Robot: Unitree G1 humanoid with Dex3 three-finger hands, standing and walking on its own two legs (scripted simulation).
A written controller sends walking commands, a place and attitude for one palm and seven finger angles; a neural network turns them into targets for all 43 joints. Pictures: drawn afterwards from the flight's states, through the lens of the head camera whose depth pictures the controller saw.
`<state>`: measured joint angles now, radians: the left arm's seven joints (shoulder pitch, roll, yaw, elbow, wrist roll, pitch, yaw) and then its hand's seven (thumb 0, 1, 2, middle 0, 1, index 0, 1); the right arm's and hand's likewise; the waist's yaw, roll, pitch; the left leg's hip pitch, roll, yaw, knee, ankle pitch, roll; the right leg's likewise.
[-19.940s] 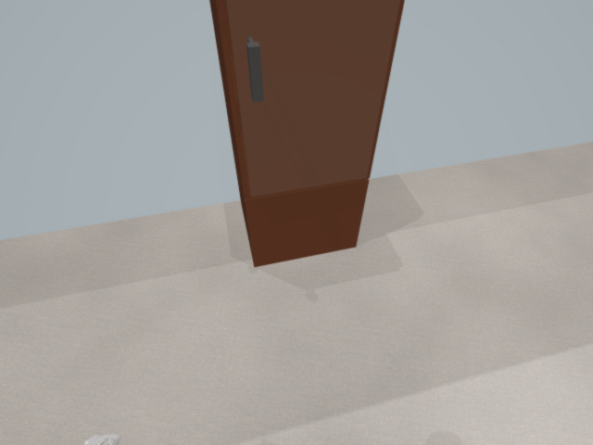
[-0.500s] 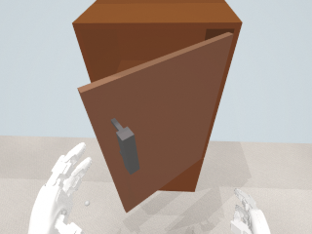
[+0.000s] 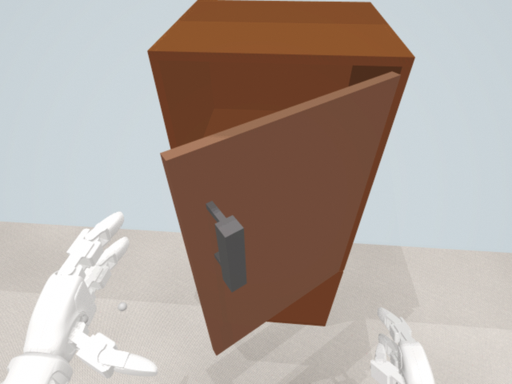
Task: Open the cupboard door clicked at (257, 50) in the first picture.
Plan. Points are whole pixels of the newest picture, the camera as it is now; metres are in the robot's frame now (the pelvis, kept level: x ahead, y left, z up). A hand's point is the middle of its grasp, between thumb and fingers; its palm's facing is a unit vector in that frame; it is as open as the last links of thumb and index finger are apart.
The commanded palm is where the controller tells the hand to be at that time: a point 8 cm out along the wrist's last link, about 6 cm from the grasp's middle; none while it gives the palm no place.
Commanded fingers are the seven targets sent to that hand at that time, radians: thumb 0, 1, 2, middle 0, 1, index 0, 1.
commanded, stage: draw the hand back to the body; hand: left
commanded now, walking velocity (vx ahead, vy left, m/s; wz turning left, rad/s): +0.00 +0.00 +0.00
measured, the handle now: (224, 245) +0.28 +0.09 +0.12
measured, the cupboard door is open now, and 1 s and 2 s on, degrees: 39 39 39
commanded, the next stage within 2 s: step back with the hand held close in 1.02 s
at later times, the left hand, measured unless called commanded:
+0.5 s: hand (78, 258) +0.21 +0.25 +0.17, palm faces +0.34 -0.86 -0.38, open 10.8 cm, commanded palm +0.16 +0.30 +0.19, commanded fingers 0.00 0.69 0.81 -0.19 -0.30 -0.19 -0.30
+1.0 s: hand (75, 246) +0.21 +0.25 +0.18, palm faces +0.38 -0.84 -0.39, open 7.5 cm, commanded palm +0.17 +0.30 +0.20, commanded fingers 0.00 0.90 0.90 -0.20 -0.30 -0.20 -0.30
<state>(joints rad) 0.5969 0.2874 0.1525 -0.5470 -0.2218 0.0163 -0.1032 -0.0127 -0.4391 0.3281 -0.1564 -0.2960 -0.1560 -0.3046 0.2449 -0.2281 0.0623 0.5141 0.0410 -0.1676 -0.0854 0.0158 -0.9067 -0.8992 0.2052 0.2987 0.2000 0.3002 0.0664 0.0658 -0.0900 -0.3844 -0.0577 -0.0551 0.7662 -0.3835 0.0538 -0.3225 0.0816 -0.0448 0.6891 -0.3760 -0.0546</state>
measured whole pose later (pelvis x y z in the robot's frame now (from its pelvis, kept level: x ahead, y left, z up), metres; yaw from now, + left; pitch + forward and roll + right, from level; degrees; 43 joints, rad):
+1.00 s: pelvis +0.02 +0.00 +0.03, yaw -2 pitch -4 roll -1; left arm 0.47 0.35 0.30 -0.41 -0.07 -0.06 0.10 0.01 0.88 0.89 -0.21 -0.30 -0.21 -0.31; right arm 0.19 -0.23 0.03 0.63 0.01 -0.06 -0.06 0.01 -0.91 -0.90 0.20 0.30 0.20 0.30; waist 0.07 0.06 0.01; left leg -0.11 -0.06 -0.02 0.43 -0.25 0.06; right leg -0.07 0.07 0.02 0.38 -0.24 -0.05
